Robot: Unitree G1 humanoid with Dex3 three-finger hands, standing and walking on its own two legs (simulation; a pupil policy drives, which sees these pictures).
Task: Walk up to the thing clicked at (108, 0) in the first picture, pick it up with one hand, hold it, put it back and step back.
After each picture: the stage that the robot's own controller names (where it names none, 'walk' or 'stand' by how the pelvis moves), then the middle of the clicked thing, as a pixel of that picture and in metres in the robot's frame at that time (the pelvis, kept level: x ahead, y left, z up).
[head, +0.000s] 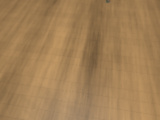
stand; out of the picture +2.34 -0.49 -0.72
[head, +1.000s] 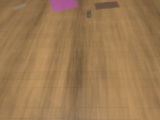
walk; (88, 13) +2.24 -0.02 -0.69
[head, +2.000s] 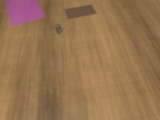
walk; (58, 29) +1.53 +0.35 -0.72
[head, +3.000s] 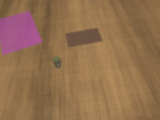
walk; (57, 62) +1.01 +0.31 -0.72
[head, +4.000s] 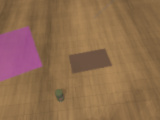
walk; (59, 95) +0.65 +0.25 -0.71
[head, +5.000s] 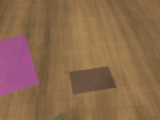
walk; out of the picture +0.42 +0.18 -0.71
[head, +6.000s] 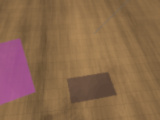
stand; out of the picture +0.33 +0.17 -0.71
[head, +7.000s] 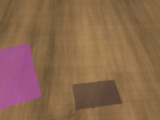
stand; out of the picture +0.31 +0.16 -0.72
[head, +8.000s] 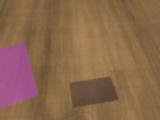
stand; out of the picture +0.32 +0.18 -0.73
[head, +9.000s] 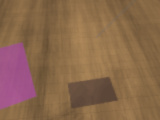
stand; out of the picture +0.30 +0.19 -0.73
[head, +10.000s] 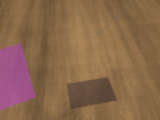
stand; out of the picture +0.30 +0.19 -0.73
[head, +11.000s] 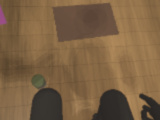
go down; (39, 82) +0.36 +0.20 -0.43
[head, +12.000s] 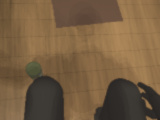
go down; (34, 71) +0.38 +0.21 -0.31
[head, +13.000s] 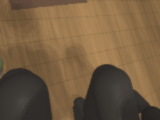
close in; out of the picture +0.37 +0.24 -0.23
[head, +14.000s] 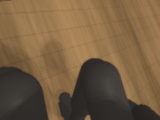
close; out of the picture +0.36 +0.25 -0.22
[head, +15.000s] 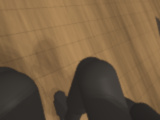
close; out of the picture +0.36 +0.25 -0.21
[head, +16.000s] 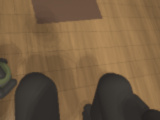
lift; out of the picture +0.30 +0.26 -0.11
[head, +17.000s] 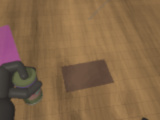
lift; (29, 87) +0.32 +0.17 +0.03
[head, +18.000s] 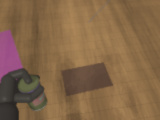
hold; (33, 93) +0.31 +0.17 -0.02
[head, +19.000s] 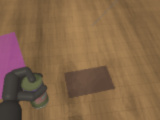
hold; (36, 92) +0.31 +0.17 -0.01
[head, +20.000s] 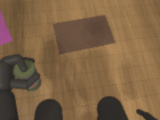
crouch; (28, 76) +0.36 +0.18 -0.09
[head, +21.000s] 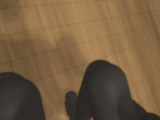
lower; out of the picture +0.36 +0.26 -0.22
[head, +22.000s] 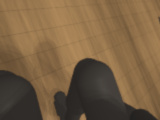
lower; out of the picture +0.37 +0.27 -0.22
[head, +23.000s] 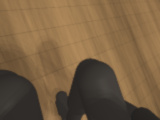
lower; out of the picture +0.37 +0.27 -0.22
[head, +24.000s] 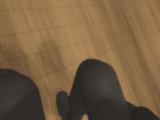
lower; out of the picture +0.36 +0.27 -0.22
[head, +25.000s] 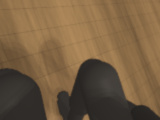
loosen; out of the picture +0.36 +0.27 -0.22
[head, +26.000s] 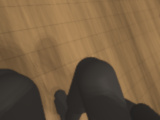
withdraw; out of the picture +0.35 +0.25 -0.22
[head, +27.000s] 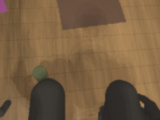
walk; (41, 75) +0.38 +0.20 -0.35
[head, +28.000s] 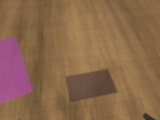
stand; out of the picture +0.30 +0.18 -0.66
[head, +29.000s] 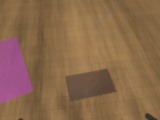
stand; out of the picture +0.31 +0.19 -0.66
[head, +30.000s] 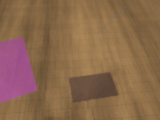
stand; out of the picture +0.31 +0.17 -0.70
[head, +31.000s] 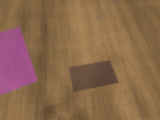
walk; out of the picture +0.33 +0.16 -0.71
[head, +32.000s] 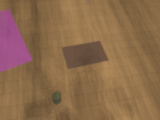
walk; (56, 98) +0.49 +0.13 -0.71
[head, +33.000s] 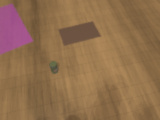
walk; (54, 67) +0.81 +0.26 -0.68
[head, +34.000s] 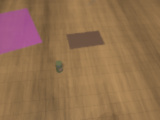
stand; (59, 66) +0.94 +0.19 -0.71
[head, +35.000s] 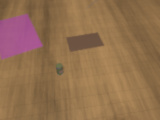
stand; (59, 69) +0.96 +0.20 -0.73
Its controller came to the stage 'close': yes
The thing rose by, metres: 0.70
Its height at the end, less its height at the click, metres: +0.00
